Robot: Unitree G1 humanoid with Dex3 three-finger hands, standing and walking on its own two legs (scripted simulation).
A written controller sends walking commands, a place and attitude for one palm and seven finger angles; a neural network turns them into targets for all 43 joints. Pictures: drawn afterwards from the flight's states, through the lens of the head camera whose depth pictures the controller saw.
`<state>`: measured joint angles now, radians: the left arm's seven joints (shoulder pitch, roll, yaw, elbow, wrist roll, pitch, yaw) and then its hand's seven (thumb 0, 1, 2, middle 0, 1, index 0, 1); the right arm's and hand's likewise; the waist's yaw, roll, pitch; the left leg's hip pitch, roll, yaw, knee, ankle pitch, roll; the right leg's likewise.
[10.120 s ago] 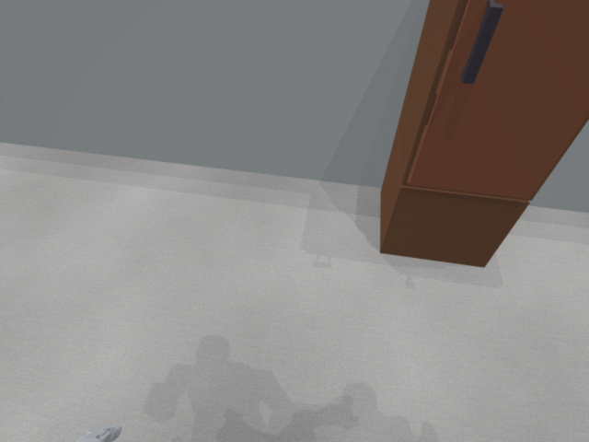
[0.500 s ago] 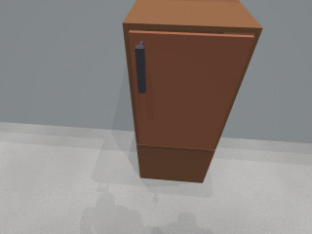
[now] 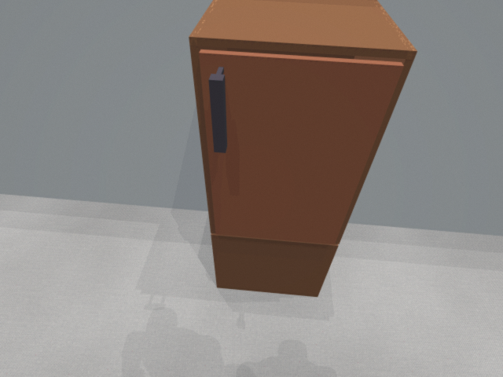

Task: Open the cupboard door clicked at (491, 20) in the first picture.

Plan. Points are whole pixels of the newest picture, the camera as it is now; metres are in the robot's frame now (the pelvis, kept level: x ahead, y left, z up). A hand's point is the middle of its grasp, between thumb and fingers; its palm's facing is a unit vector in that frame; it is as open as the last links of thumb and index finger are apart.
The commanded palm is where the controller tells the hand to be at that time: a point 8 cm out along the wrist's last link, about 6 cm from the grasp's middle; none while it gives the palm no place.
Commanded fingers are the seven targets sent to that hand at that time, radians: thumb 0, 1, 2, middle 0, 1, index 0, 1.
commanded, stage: shuffle to correct the standing spot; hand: left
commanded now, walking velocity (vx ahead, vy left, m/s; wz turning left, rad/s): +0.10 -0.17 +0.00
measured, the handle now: (220, 110) +0.60 +0.10 +0.13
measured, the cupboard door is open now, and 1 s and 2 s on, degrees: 0 0 0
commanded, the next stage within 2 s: come to a stop and stand still in 0.22 s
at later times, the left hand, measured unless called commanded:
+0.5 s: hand out of the picture +0.03 +0.10 -0.18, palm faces +0.08 -0.99 -0.15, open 7.4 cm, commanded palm none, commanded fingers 0.00 0.90 0.90 -0.20 -0.30 -0.20 -0.30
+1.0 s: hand out of the picture +0.06 +0.15 -0.17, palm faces +0.03 -0.98 -0.21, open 7.4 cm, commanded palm none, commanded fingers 0.00 0.90 0.90 -0.20 -0.30 -0.20 -0.30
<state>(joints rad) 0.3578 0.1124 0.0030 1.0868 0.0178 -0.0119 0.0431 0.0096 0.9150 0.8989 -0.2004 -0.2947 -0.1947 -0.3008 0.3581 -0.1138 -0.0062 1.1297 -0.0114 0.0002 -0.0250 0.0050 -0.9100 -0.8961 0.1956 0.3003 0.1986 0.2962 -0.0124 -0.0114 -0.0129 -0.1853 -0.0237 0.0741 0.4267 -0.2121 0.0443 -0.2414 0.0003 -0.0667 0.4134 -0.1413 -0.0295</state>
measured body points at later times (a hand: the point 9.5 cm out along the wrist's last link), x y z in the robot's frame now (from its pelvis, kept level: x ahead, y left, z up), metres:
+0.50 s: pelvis +0.05 -0.05 +0.00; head +0.06 -0.05 +0.45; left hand +0.02 +0.15 -0.16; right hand +0.06 -0.29 -0.16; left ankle +0.04 +0.06 -0.72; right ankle +0.04 -0.11 -0.74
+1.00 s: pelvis +0.04 -0.03 +0.00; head +0.04 -0.03 +0.45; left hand +0.06 +0.20 -0.15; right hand +0.06 -0.25 -0.16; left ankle +0.07 +0.06 -0.74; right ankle +0.04 -0.11 -0.74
